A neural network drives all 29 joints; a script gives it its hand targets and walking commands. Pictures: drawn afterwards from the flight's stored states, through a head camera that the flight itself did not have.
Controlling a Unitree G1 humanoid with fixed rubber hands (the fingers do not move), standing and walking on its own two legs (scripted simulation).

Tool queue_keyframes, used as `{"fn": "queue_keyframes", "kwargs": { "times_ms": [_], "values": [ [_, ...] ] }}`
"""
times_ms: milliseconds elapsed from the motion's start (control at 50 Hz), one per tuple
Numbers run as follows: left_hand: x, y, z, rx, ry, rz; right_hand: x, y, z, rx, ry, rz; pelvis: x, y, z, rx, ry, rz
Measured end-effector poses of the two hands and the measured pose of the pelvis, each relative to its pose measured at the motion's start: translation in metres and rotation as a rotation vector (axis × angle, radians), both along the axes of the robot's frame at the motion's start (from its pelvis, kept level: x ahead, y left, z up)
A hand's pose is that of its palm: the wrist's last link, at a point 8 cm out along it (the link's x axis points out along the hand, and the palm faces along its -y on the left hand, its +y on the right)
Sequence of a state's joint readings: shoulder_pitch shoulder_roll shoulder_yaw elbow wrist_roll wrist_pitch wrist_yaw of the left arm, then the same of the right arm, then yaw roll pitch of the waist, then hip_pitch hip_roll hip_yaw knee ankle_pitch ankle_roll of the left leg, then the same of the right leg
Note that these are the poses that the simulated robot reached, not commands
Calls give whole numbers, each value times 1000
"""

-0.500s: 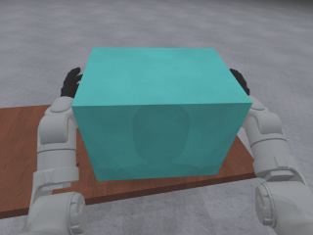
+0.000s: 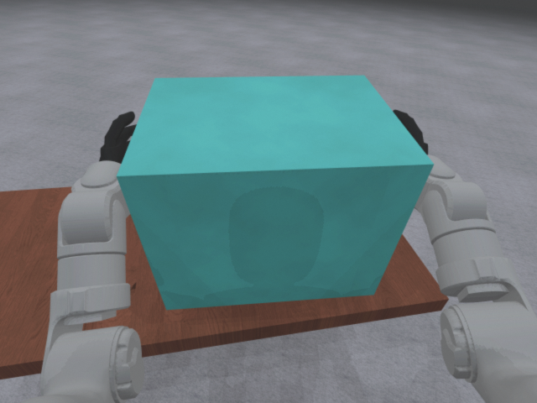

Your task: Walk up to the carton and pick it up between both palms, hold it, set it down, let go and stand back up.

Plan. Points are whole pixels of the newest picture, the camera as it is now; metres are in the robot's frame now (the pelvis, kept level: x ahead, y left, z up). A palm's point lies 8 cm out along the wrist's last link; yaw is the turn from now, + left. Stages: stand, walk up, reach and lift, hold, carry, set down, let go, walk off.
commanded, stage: hold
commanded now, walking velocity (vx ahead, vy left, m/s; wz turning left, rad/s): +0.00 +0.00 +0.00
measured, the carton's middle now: (267, 189) +0.37 +0.00 +0.19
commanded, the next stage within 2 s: none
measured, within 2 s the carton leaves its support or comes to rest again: neither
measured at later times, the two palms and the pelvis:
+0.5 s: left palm (121, 161) +0.36 +0.20 +0.24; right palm (419, 152) +0.37 -0.21 +0.25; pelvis +0.00 +0.00 +0.00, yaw -1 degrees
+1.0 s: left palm (120, 161) +0.36 +0.20 +0.24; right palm (418, 153) +0.36 -0.21 +0.25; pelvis +0.00 +0.00 +0.00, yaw -1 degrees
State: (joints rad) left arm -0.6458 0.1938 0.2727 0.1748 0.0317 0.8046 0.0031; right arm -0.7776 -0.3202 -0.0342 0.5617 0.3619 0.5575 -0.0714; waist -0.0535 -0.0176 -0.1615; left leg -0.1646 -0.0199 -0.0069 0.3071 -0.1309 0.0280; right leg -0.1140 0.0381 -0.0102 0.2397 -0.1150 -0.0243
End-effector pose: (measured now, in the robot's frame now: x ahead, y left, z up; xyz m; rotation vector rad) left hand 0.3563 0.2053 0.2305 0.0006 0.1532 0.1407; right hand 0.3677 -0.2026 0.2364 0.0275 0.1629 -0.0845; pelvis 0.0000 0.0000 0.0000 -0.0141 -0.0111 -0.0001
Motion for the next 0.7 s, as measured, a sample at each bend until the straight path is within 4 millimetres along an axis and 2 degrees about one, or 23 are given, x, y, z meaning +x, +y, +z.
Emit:
{"fn": "queue_keyframes", "kwargs": {
  "times_ms": [80,280,700],
  "values": [
    [-3,-3,10,-8,-25,0,-5,-3,11,-2,-24,-7,0,0,0,-1,-3,-8],
    [2,-10,12,-21,3,-16,-4,-10,21,-14,4,-11,-1,-2,0,1,6,-23],
    [1,-5,10,-23,-3,-5,-1,-5,17,-12,1,-6,4,-4,0,0,2,-8]
  ]
}}
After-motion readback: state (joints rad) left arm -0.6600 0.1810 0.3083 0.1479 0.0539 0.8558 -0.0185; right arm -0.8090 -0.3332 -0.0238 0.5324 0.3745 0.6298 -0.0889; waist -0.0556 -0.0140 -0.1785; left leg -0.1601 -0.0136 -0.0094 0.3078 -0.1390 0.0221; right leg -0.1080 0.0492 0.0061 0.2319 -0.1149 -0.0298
